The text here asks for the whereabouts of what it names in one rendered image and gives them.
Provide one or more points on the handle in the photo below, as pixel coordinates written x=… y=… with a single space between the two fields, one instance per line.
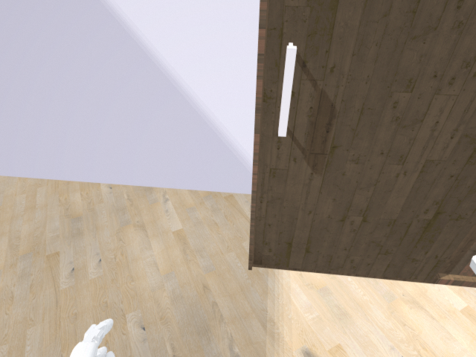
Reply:
x=287 y=89

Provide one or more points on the wardrobe door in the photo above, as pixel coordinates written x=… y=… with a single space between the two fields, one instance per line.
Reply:
x=459 y=262
x=377 y=172

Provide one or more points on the robot left hand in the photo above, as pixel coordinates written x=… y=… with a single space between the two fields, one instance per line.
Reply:
x=92 y=339

